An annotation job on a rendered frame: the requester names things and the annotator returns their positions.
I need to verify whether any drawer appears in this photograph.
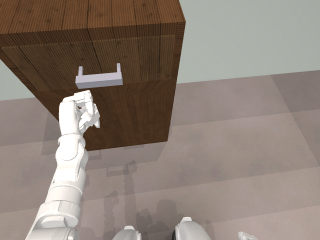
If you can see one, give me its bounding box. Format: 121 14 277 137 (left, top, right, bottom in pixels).
1 34 175 91

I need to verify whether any robot left upper arm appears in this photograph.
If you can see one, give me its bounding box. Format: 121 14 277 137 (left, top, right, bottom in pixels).
27 226 80 240

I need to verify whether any left robot forearm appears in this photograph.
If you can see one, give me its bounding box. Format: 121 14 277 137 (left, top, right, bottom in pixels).
25 133 89 240

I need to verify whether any left robot hand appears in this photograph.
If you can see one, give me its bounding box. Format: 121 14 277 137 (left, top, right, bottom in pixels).
59 90 100 137

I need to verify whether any left robot thigh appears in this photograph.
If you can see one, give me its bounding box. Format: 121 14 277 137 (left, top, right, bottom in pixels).
112 229 142 240

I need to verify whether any handle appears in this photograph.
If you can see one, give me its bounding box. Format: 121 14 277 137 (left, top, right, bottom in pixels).
75 63 123 89

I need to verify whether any robot left shin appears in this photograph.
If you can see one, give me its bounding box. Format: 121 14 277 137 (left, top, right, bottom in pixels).
124 225 135 230

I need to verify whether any cabinet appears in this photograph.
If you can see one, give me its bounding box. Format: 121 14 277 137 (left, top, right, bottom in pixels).
0 0 186 151

